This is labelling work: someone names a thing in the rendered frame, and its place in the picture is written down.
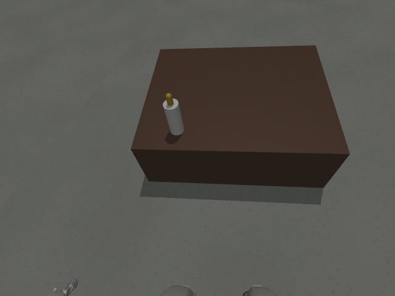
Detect bottle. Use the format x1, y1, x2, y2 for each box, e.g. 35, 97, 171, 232
163, 93, 184, 136

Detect left robot hand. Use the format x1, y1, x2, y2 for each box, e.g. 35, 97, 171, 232
48, 279, 78, 296

